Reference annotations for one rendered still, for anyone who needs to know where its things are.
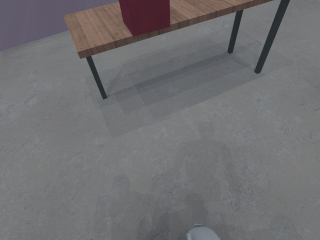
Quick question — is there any right robot thigh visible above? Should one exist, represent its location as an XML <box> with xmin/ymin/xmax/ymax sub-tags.
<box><xmin>186</xmin><ymin>227</ymin><xmax>221</xmax><ymax>240</ymax></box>

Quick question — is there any table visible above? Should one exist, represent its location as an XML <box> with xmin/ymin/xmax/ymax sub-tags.
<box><xmin>64</xmin><ymin>0</ymin><xmax>290</xmax><ymax>100</ymax></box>

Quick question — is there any robot right shin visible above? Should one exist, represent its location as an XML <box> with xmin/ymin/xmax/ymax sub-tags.
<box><xmin>192</xmin><ymin>224</ymin><xmax>203</xmax><ymax>229</ymax></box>

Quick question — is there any carton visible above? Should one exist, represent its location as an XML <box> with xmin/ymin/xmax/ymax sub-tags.
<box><xmin>119</xmin><ymin>0</ymin><xmax>171</xmax><ymax>37</ymax></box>

